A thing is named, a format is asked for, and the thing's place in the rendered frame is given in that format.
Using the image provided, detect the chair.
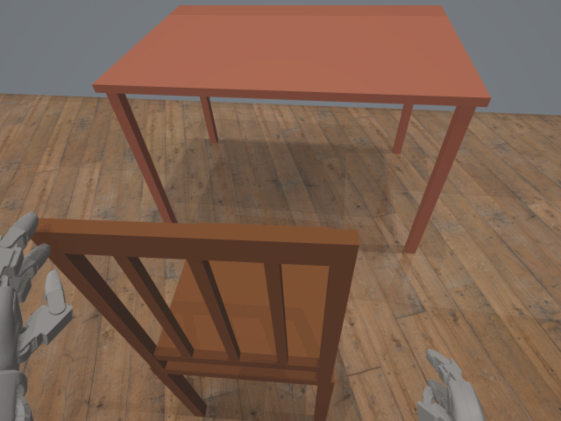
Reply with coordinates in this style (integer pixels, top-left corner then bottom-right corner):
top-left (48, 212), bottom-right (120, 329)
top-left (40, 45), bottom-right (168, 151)
top-left (31, 218), bottom-right (359, 421)

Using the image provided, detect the table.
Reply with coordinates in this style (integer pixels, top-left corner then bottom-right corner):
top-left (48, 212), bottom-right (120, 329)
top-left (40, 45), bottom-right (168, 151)
top-left (92, 5), bottom-right (491, 253)

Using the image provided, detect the left robot forearm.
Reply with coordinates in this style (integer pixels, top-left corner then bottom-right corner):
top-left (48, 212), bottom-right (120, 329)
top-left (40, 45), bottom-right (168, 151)
top-left (0, 370), bottom-right (33, 421)

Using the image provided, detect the robot right hand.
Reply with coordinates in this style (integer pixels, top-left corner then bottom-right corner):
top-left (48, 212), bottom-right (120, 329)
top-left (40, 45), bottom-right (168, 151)
top-left (417, 349), bottom-right (486, 421)

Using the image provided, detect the robot left hand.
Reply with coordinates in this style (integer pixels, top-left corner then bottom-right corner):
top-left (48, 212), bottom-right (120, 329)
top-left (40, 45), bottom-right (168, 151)
top-left (0, 211), bottom-right (73, 371)

